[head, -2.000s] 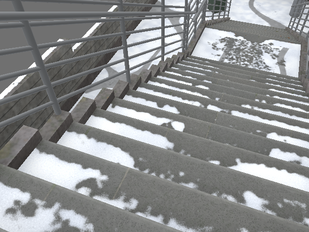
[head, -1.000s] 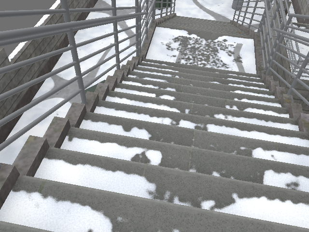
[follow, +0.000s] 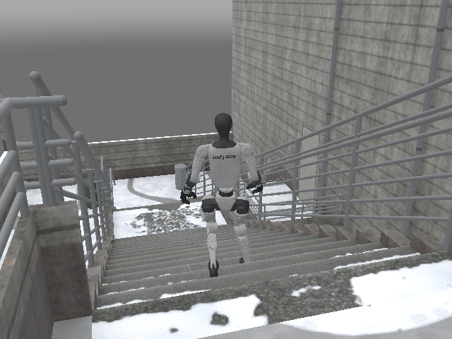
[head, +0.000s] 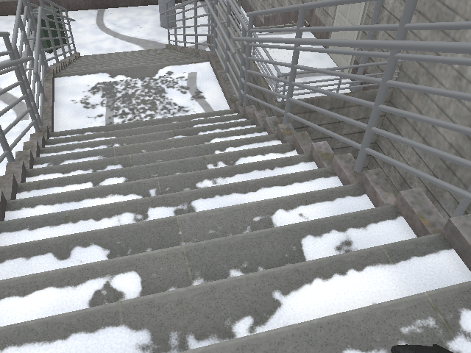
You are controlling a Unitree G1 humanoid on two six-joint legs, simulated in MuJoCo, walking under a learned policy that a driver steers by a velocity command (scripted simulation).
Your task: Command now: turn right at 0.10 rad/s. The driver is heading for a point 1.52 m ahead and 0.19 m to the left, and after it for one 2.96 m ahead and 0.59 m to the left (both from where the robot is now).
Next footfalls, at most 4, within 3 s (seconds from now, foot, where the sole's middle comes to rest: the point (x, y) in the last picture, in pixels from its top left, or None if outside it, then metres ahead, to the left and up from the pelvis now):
0.48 right None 0.21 -0.03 -0.77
0.80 left None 0.19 0.22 -0.77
1.64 left None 0.52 0.22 -0.94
2.14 right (242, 310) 0.90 -0.05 -1.10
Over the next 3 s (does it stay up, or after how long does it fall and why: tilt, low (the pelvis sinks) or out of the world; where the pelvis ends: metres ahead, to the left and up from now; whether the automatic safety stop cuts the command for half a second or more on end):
stays up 1.20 0.10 -0.50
